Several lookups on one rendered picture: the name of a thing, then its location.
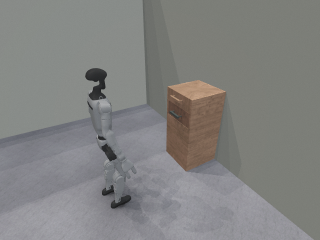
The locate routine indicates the drawer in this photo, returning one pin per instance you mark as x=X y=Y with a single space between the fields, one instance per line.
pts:
x=180 y=112

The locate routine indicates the robot right forearm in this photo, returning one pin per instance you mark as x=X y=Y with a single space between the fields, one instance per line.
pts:
x=112 y=143

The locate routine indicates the humanoid robot torso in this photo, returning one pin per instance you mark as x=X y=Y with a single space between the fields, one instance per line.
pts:
x=96 y=120

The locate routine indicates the right robot upper arm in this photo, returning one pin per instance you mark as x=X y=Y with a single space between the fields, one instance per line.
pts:
x=104 y=109

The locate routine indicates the handle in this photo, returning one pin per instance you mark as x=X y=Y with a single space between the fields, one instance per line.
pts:
x=175 y=115
x=175 y=99

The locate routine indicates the right robot hand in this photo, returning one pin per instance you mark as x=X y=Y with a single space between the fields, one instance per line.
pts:
x=126 y=166

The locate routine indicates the cabinet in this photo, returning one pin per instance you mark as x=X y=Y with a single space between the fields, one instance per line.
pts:
x=193 y=146

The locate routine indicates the robot right foot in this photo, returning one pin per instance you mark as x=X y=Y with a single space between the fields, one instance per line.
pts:
x=123 y=201

